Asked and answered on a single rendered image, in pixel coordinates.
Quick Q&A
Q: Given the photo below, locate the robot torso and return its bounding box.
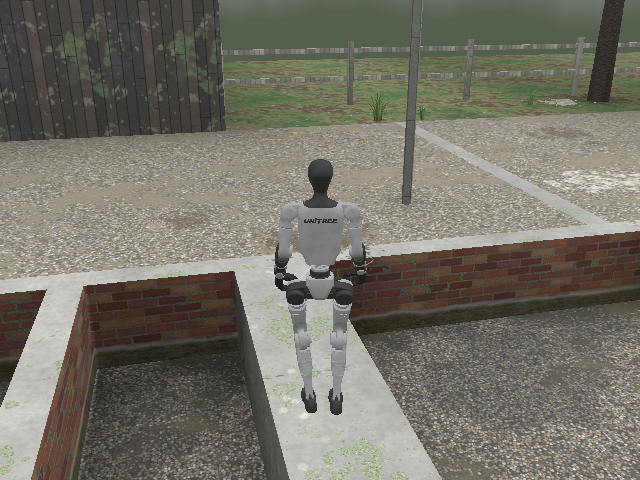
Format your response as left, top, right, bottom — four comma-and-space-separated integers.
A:
297, 198, 344, 300

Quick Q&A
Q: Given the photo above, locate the left robot hand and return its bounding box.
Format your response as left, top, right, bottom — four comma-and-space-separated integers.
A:
275, 273, 298, 291

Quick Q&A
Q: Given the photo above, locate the robot left upper arm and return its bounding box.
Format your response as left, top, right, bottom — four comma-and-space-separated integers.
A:
278, 202, 300, 258

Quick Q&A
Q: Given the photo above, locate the right robot hand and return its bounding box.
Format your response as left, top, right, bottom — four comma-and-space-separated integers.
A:
343, 269, 366, 286

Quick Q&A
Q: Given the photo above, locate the robot right upper arm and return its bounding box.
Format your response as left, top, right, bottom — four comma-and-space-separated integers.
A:
341, 202, 363, 258

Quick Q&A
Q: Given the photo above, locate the robot right forearm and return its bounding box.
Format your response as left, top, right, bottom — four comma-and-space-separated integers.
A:
352, 243, 367, 275

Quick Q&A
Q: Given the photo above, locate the robot left forearm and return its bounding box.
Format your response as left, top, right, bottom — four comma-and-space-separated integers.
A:
274, 243, 289, 279

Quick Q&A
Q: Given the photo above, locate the humanoid robot head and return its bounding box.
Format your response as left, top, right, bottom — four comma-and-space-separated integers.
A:
303, 159, 338, 208

